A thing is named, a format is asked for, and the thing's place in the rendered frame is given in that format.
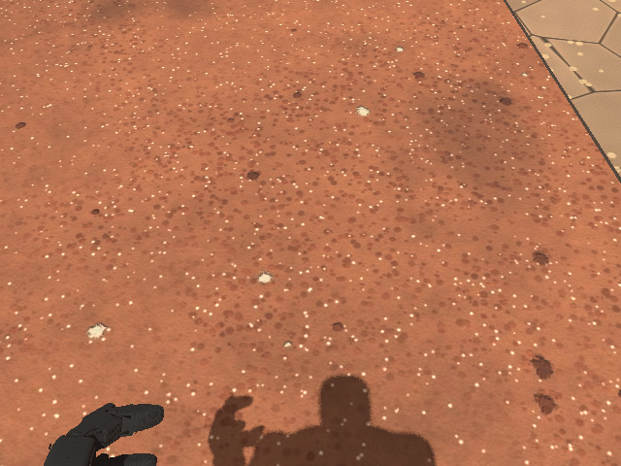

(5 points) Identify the robot left hand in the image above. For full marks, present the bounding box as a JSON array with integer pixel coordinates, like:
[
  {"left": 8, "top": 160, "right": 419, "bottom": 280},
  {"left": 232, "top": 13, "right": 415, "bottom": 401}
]
[{"left": 44, "top": 403, "right": 164, "bottom": 466}]

